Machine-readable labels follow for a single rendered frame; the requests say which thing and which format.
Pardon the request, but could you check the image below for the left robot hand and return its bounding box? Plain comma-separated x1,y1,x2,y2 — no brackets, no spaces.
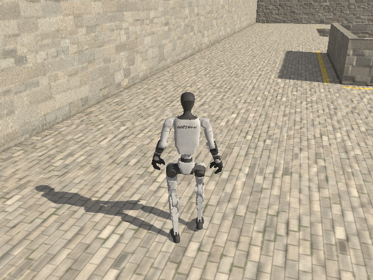
152,158,165,170

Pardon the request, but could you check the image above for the robot left forearm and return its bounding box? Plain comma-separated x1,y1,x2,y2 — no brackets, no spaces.
153,140,164,160

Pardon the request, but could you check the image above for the right robot hand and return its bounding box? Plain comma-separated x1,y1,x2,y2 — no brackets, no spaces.
210,161,223,174

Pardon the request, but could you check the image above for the robot right shin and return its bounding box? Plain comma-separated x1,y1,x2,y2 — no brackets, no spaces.
196,185,204,222

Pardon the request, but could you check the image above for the right robot thigh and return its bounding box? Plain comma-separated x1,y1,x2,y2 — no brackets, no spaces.
194,162,206,195

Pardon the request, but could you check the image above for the right robot upper arm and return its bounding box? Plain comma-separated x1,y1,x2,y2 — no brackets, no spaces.
199,118,215,149

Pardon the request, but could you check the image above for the left robot upper arm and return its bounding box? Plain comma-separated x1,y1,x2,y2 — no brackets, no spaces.
158,117,175,149

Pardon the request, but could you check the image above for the robot right forearm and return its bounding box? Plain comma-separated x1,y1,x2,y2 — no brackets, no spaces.
210,141,221,163

